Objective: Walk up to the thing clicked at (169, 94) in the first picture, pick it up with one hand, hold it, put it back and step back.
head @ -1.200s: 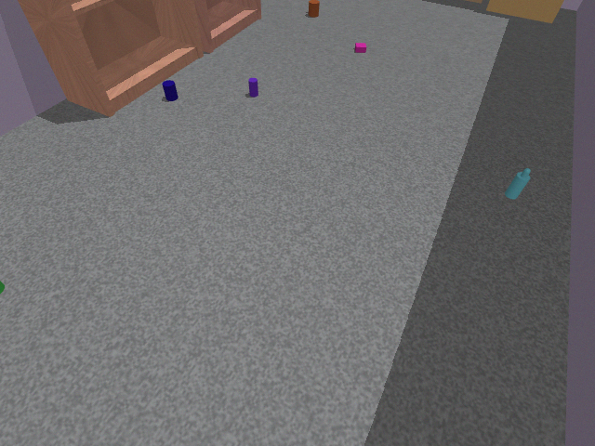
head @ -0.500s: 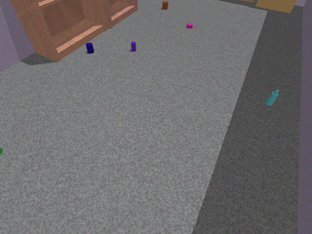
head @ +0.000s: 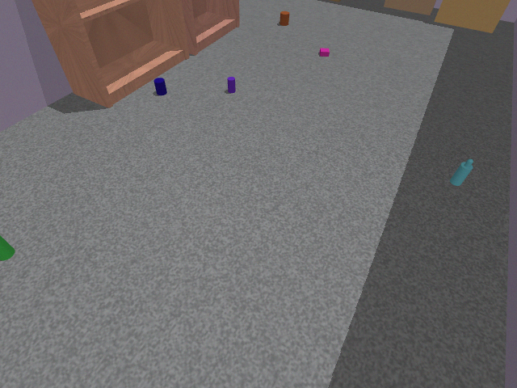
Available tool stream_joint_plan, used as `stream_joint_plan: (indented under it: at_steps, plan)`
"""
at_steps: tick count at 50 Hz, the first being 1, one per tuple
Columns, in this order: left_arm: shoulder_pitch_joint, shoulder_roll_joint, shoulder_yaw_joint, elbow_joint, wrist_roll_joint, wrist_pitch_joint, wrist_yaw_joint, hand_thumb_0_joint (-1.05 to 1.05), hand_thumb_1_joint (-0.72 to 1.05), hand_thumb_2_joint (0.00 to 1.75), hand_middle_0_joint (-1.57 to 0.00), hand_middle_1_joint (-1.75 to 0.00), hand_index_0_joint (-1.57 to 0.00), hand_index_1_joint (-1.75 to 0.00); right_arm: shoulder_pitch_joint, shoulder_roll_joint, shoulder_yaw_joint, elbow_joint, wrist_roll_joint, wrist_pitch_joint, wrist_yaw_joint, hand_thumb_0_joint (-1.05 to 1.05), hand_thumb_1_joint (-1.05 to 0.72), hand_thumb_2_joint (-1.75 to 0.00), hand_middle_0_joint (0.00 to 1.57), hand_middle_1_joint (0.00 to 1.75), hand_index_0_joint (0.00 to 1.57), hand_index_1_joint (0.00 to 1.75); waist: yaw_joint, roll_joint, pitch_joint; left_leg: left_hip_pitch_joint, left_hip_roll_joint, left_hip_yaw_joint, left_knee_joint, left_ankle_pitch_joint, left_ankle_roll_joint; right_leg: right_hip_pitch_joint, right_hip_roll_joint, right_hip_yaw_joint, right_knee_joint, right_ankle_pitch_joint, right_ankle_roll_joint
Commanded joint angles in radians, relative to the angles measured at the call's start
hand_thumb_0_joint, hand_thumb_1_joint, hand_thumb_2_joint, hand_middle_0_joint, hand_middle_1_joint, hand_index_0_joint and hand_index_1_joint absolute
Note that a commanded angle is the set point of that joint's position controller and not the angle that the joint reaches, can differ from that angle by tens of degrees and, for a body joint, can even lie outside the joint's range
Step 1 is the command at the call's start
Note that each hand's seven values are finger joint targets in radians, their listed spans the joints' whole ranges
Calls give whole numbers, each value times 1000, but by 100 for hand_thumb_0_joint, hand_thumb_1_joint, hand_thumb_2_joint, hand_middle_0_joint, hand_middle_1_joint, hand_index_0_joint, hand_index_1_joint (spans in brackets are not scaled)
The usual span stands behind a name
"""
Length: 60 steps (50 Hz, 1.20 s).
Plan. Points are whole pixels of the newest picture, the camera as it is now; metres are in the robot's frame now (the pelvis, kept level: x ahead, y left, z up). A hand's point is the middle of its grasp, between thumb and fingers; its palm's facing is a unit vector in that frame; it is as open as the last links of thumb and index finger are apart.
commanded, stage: walk up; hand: left
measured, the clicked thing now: (160, 86) +2.12 +0.71 -0.73
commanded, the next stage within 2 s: none
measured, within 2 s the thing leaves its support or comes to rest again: neither
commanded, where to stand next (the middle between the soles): +1.79 +0.39 m, yaw +13 degrees
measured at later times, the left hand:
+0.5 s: hand (34, 340) +0.24 +0.42 -0.16, palm faces +0.07 -0.94 -0.32, open 7.4 cm
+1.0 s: hand (86, 207) +0.53 +0.42 -0.13, palm faces +0.22 -0.91 -0.36, open 7.4 cm
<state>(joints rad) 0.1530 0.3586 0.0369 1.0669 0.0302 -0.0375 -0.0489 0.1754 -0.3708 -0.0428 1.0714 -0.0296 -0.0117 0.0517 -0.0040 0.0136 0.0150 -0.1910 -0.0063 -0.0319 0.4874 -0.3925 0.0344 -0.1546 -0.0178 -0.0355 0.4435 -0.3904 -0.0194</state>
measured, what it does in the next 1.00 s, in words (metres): walks ahead: left foot, then right foot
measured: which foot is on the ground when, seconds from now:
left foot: down 0.00-0.00, up 0.02-0.28, down 0.30-0.80, up 0.82-1.00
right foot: down 0.00-0.32, up 0.34-0.76, down 0.78-1.00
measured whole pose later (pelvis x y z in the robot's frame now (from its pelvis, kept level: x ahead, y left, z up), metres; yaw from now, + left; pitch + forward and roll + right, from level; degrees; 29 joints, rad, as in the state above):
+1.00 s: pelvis +0.50 +0.14 -0.01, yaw +13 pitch -3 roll -1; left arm 0.22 0.37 0.05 0.91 0.00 -0.10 -0.07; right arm 0.24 -0.44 -0.06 0.91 0.00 -0.08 0.06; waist 0.03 0.06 0.07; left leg -0.49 0.05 -0.04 1.09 -0.27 0.04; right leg -0.18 -0.03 -0.15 0.48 -0.24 -0.04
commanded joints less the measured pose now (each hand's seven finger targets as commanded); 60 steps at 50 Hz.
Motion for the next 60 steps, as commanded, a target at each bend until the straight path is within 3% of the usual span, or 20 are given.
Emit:
stream_joint_plan:
  at_steps: [1, 8, 14, 15, 16, 17, 18, 22, 27, 33, 36, 38, 39, 40, 41, 42, 47, 52, 57, 60]
  plan:
    - [71, 402, 119, -92, 18, -55, 20, 0, 90, 90, -20, -30, -20, -30, -277, -213, -70, -211, -19, -42, 17, 0, -90, -90, 20, 30, 20, 30, 142, -178, 84, -632, 95, -26, 401, -37, -19, 216, -486, 546, -372, -381, -242]
    - [-75, 398, 106, -177, 13, -73, 9, 0, 90, 90, -20, -30, -20, -30, -141, -259, -100, -191, 5, -32, 74, 0, -90, -90, 20, 30, 20, 30, 23, -209, 75, -340, 153, 2, 255, 55, -40, 19, -303, 150, -348, -262, -156]
    - [-75, 350, 81, -170, 12, -51, -11, 0, 90, 90, -20, -30, -20, -30, 128, -295, -134, -99, 11, -40, 60, 0, -90, -90, 20, 30, 20, 30, -107, 15, -19, 215, 38, 177, 114, 184, -24, -273, -173, -117, 59, -148, -110]
    - [-14, 296, 61, -164, 11, -43, -14, 0, 90, 90, -20, -30, -20, -30, 251, -344, -155, -63, 5, -46, 42, 0, -90, -90, 20, 30, 20, 30, -162, 177, -88, 421, 19, 115, 72, 30, 25, -407, -103, -162, 395, -30, -89]
    - [-18, 207, 31, -185, 8, -44, -19, 0, 90, 90, -20, -30, -20, -30, 357, -428, -171, -58, -5, -54, 20, 0, -90, -90, 20, 30, 20, 30, -195, 403, -77, 451, 222, -290, -129, -339, 84, -627, -13, -119, 749, -220, -51]
    - [-59, 263, 33, -221, -13, -48, -10, 0, 90, 90, -20, -30, -20, -30, 270, -524, -170, -113, 21, -66, 19, 0, -90, -90, 20, 30, 20, 30, -165, 352, -61, 345, 413, -746, -389, -570, 182, -679, 17, 3, 841, -198, -51]
    - [-90, 333, 34, -214, -2, -49, -6, 0, 90, 90, -20, -30, -20, -30, 159, -527, -171, -146, 42, -63, 21, 0, -90, -90, 20, 30, 20, 30, -120, 246, 19, 201, 484, -827, -442, -609, 237, -642, -61, 95, 849, -133, -57]
    - [31, 351, 58, -122, -45, -43, -26, 0, 90, 90, -20, -30, -20, -30, 39, -337, -105, -176, 37, -97, 1, 0, -90, -90, 20, 30, 20, 30, -2, 92, 29, 62, 244, -229, -304, -102, 108, -464, -149, 95, 622, 133, -19]
    - [-39, 313, 67, -175, -23, -27, -50, 0, 90, 90, -20, -30, -20, -30, 48, -319, -96, -196, 34, -115, 3, 0, -90, -90, 20, 30, 20, 30, 3, 106, 82, 53, 251, -131, -358, 11, 176, -455, -148, 46, 393, 228, 31]
    - [-222, 244, 59, -244, -21, -40, -58, 0, 90, 90, -20, -30, -20, -30, 153, -319, -98, -186, 29, -119, -6, 0, -90, -90, 20, 30, 20, 30, -49, 72, 102, 124, 228, -45, -303, 439, 125, -390, -87, -28, 150, 355, -8]
    - [-150, 235, 69, -225, -20, -37, -53, 0, 90, 90, -20, -30, -20, -30, 140, -330, -107, -205, 26, -109, -17, 0, -90, -90, 20, 30, 20, 30, -9, 78, 7, 123, 207, 16, -153, 605, 109, -183, -19, -98, 118, 291, -37]
    - [76, 261, 98, -159, -23, -39, -35, 0, 90, 90, -20, -30, -20, -30, 160, -291, -92, -219, 21, -104, -23, 0, -90, -90, 20, 30, 20, 30, 95, -19, -167, 50, 139, 85, 211, 701, 72, 181, 17, -123, 72, 262, -72]
    - [245, 319, 126, -121, -15, -43, -22, 0, 90, 90, -20, -30, -20, -30, 188, -240, -72, -230, 19, -104, -22, 0, -90, -90, 20, 30, 20, 30, 163, -132, -259, -155, 80, 96, 490, 474, 45, 421, -81, 24, 100, 130, -93]
    - [318, 388, 147, -132, -1, -51, -11, 0, 90, 90, -20, -30, -20, -30, 230, -174, -47, -249, 31, -104, -21, 0, -90, -90, 20, 30, 20, 30, 160, -301, -290, -407, -36, 61, 707, -69, 25, 579, -352, 431, 3, -33, -155]
    - [258, 410, 142, -157, -22, -52, -6, 0, 90, 90, -20, -30, -20, -30, 221, -273, -68, -240, 38, -103, -32, 0, -90, -90, 20, 30, 20, 30, 148, -221, -266, -522, -23, 0, 798, -117, 28, 561, -461, 688, -147, -127, -238]
    - [176, 409, 143, -185, -34, -55, 0, 0, 90, 90, -20, -30, -20, -30, 176, -312, -72, -224, 33, -106, -40, 0, -90, -90, 20, 30, 20, 30, 129, -175, -206, -527, 38, -41, 860, -58, 30, 446, -467, 680, -176, -138, -268]
    - [44, 291, 97, -209, -33, -81, 5, 0, 90, 90, -20, -30, -20, -30, 179, -236, -63, -195, 32, -87, -6, 0, -90, -90, 20, 30, 20, 30, 11, -140, 39, -321, 94, -69, 618, 145, 18, -38, -240, 145, -207, 240, -151]
    - [-27, 324, 99, -265, -19, -105, -5, 0, 90, 90, -20, -30, -20, -30, 39, -233, -75, -250, 18, -65, 37, 0, -90, -90, 20, 30, 20, 30, -8, -130, 123, -353, 142, 16, 322, 244, -45, -145, -250, 50, -345, 1, -189]
    - [83, 331, 100, -236, -14, -94, -15, 0, 90, 90, -20, -30, -20, -30, -90, -204, -76, -280, 15, -76, 51, 0, -90, -90, 20, 30, 20, 30, 54, -85, 55, -201, 116, 82, 88, 412, -27, -50, -213, -23, -253, 158, -149]
    - [101, 346, 100, -234, -21, -70, -7, 0, 90, 90, -20, -30, -20, -30, -21, -226, -87, -258, 5, -80, 37, 0, -90, -90, 20, 30, 20, 30, 13, -52, -7, -88, 72, 126, 37, 297, -11, 14, -226, -33, -79, 332, -146]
